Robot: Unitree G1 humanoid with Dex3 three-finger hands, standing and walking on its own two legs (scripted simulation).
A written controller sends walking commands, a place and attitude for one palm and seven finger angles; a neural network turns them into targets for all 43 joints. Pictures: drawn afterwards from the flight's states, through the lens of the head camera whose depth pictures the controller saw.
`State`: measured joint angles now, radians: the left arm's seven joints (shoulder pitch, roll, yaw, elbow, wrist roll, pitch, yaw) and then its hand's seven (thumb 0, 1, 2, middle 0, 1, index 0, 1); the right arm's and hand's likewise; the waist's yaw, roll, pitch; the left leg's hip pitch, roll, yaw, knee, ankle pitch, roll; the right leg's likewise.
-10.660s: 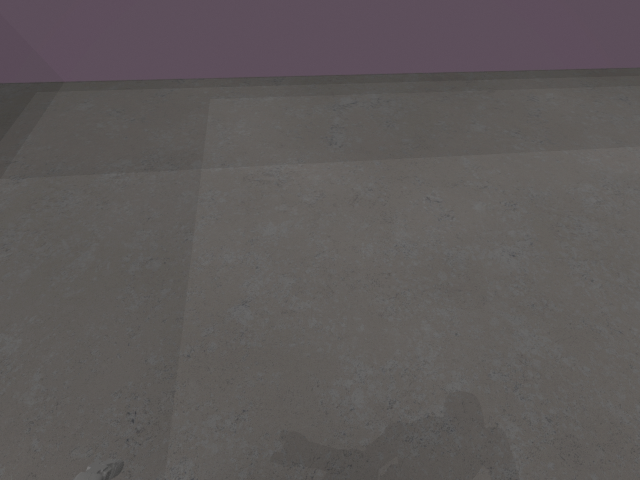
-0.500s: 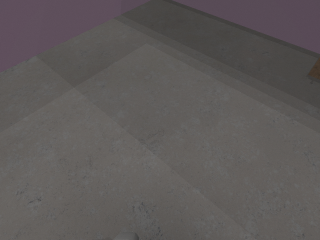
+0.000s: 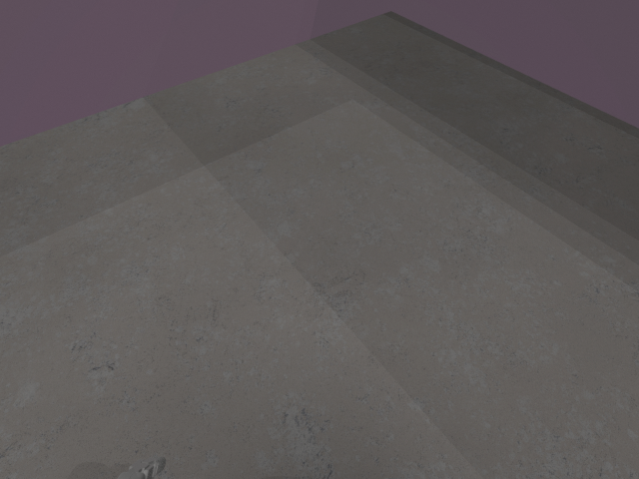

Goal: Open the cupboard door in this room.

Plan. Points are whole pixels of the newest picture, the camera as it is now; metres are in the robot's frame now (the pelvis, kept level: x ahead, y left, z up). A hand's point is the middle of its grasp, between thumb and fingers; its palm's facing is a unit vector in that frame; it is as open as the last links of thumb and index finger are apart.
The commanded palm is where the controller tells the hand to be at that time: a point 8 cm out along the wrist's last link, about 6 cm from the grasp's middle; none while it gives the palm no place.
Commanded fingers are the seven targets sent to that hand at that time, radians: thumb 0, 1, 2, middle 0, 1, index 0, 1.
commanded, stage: turn or walk to find it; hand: left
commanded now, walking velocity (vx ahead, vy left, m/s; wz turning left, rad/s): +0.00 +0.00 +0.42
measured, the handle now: out of the picture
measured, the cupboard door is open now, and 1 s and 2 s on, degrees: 0 0 0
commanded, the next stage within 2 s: none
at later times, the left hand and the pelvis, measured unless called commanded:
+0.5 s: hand out of the picture -0.04 +0.20 -0.18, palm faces +0.27 -0.93 -0.24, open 7.4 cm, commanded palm none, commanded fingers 0.00 0.90 0.90 -0.20 -0.30 -0.20 -0.30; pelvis -0.02 +0.00 -0.01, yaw +15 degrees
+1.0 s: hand out of the picture -0.02 +0.22 -0.15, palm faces +0.41 -0.87 -0.27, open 7.4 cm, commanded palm none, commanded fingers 0.00 0.90 0.90 -0.20 -0.30 -0.20 -0.30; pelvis -0.04 -0.01 +0.00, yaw +25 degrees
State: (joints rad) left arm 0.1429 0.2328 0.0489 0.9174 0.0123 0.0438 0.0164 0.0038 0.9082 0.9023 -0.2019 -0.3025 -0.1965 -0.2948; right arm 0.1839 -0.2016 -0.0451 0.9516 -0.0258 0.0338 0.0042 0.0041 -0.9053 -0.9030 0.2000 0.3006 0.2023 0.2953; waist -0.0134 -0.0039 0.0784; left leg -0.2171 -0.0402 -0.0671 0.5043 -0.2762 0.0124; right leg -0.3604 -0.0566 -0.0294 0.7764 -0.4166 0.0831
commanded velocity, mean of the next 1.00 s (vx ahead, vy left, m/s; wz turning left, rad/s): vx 0.00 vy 0.00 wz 0.42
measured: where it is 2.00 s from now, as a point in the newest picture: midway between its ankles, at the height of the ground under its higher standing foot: outside the picture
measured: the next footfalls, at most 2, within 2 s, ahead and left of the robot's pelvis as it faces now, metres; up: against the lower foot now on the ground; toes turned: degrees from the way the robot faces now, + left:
right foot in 0.06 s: +0.05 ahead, -0.12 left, +0.00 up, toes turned -2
left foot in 0.52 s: -0.03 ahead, +0.12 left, +0.00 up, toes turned +20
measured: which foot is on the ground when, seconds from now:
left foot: down 0.00-0.06, up 0.08-0.50, down 0.52-1.00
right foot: up 0.00-0.04, down 0.06-0.52, up 0.54-1.00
